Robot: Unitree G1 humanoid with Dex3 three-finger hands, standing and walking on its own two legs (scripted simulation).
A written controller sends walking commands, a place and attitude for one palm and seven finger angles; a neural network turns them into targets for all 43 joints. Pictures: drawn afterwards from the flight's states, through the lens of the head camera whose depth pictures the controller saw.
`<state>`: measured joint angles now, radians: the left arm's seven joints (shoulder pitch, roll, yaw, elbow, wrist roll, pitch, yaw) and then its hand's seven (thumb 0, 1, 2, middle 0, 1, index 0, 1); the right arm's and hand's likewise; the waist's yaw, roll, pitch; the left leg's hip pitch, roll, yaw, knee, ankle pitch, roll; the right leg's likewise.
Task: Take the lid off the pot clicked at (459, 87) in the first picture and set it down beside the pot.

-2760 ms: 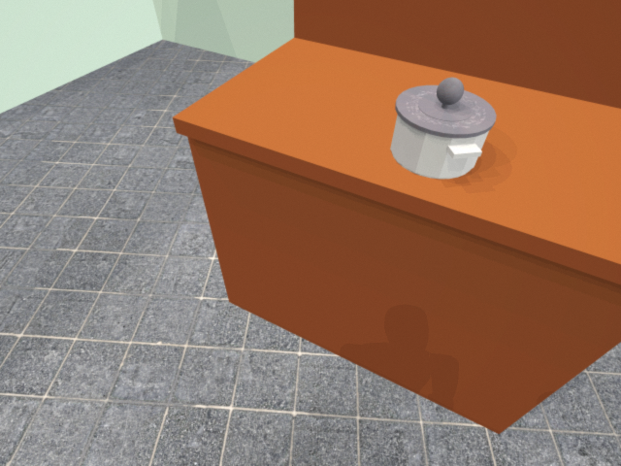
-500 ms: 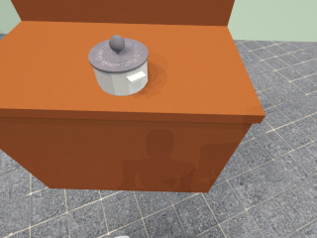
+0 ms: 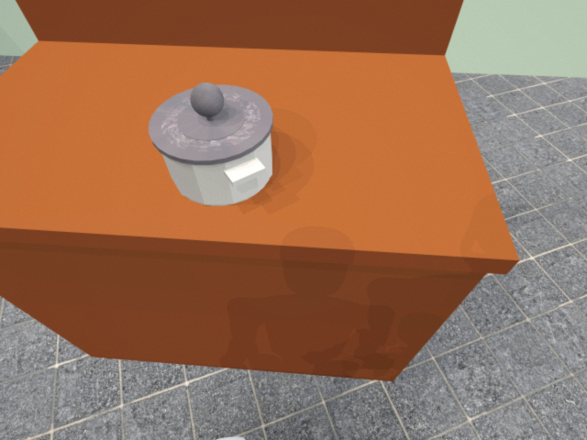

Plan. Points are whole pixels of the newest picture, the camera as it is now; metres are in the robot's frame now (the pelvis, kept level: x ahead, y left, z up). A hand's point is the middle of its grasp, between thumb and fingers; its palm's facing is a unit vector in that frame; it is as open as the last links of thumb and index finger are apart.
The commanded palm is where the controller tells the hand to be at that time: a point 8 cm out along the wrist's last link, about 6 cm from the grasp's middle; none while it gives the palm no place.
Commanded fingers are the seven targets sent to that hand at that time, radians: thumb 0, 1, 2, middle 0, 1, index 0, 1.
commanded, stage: come to a stop and stand still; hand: left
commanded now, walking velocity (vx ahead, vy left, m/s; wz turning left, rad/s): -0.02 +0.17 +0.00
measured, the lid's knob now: (207, 100) +0.52 +0.17 +0.18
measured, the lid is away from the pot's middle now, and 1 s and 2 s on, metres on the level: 0.00 0.00 0.00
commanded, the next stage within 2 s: look again from close up in 0.76 s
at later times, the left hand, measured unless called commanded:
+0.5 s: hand out of the picture -0.01 +0.23 -0.17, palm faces +0.08 -0.97 -0.23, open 7.4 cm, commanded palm none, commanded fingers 0.00 0.90 0.90 -0.20 -0.30 -0.20 -0.30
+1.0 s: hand out of the picture -0.05 +0.21 -0.17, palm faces +0.02 -0.98 -0.20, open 7.4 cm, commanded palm none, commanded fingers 0.00 0.90 0.90 -0.20 -0.30 -0.20 -0.30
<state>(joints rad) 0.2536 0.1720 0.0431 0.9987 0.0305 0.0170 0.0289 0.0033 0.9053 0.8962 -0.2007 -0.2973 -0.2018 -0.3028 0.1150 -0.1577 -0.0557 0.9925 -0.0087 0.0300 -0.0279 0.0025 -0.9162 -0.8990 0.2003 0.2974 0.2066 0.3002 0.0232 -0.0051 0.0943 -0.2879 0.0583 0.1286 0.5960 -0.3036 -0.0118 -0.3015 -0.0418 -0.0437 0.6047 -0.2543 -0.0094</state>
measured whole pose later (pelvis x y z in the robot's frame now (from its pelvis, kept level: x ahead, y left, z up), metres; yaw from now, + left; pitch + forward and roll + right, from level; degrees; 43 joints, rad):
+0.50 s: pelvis -0.04 +0.03 +0.01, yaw +2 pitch +0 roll +1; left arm 0.23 0.23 0.05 1.03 0.02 0.05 0.02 0.00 0.90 0.90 -0.20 -0.30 -0.20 -0.30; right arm 0.22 -0.15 -0.02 1.02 -0.02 0.03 -0.02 0.01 -0.91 -0.90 0.20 0.30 0.20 0.30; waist 0.02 -0.05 0.03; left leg -0.20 -0.01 0.02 0.47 -0.27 0.01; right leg -0.33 -0.04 -0.02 0.67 -0.37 0.01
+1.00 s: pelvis -0.06 +0.04 +0.01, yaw +1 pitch -1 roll +0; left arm 0.29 0.15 -0.02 1.08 0.02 -0.01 0.03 0.01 0.90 0.90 -0.20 -0.30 -0.20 -0.30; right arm 0.31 -0.17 -0.01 1.04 -0.01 -0.01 -0.01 0.01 -0.91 -0.90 0.20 0.30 0.20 0.30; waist -0.01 0.02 0.02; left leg -0.25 0.00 0.03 0.54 -0.28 0.02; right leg -0.26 -0.02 -0.01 0.53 -0.26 0.01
